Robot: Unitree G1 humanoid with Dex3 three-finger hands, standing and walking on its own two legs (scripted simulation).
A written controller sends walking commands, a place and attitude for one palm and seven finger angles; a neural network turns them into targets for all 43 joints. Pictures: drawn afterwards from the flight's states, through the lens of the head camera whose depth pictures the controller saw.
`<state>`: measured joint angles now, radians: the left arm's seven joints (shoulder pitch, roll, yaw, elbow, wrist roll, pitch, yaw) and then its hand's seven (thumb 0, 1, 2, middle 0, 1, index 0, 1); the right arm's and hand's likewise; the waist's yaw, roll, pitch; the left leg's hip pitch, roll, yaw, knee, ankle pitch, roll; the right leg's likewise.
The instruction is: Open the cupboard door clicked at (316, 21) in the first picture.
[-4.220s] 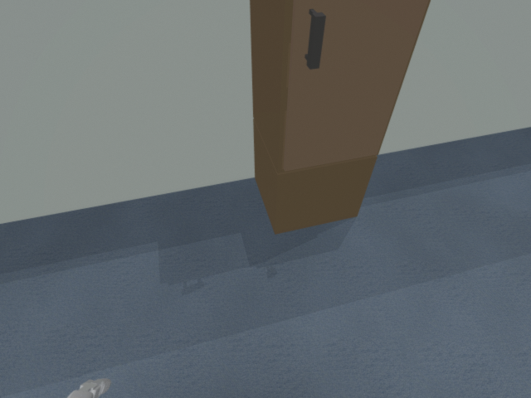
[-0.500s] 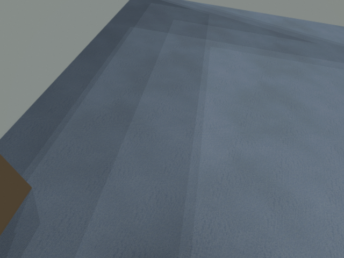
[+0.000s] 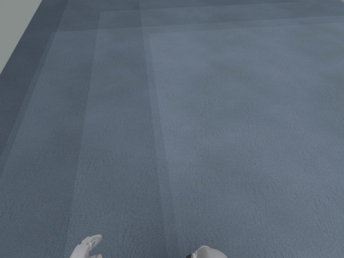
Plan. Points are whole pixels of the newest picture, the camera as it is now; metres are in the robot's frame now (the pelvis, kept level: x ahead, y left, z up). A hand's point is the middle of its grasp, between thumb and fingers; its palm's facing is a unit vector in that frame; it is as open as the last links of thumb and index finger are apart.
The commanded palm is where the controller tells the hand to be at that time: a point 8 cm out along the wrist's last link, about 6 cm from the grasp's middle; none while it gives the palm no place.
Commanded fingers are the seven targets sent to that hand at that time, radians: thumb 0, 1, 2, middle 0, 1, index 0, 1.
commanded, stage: turn to face it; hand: left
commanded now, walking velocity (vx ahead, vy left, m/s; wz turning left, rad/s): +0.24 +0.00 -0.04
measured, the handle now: out of the picture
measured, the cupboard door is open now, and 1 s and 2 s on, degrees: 0 0 0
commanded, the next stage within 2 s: none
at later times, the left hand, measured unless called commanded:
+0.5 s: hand (88, 249) +0.17 +0.23 -0.17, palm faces +0.18 -0.97 -0.15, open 7.4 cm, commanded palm none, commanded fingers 0.00 0.90 0.90 -0.20 -0.30 -0.20 -0.30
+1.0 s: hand (92, 243) +0.17 +0.20 -0.12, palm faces +0.43 -0.86 -0.28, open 7.4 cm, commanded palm none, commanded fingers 0.00 0.90 0.90 -0.20 -0.30 -0.20 -0.30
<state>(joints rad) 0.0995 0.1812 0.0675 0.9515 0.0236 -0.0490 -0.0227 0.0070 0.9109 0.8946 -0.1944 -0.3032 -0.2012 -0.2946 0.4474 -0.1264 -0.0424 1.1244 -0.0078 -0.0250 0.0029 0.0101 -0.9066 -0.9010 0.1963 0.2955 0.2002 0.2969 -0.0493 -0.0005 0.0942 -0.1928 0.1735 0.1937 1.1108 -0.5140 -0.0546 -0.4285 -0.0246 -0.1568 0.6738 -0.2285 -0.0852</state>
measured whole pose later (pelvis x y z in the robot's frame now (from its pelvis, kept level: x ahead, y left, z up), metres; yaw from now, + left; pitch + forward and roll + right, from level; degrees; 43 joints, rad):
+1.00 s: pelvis +0.16 -0.02 +0.02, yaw +25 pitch +0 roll +1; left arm 0.19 0.18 0.04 0.88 0.02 0.03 0.03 0.01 0.91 0.89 -0.20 -0.30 -0.20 -0.30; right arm 0.25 -0.25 -0.12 0.95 -0.02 0.08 0.02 0.01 -0.91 -0.90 0.20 0.30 0.20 0.30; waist -0.03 0.04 0.01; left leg -0.55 -0.07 -0.06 0.95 -0.38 -0.04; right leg -0.22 -0.06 -0.08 0.52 -0.30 0.00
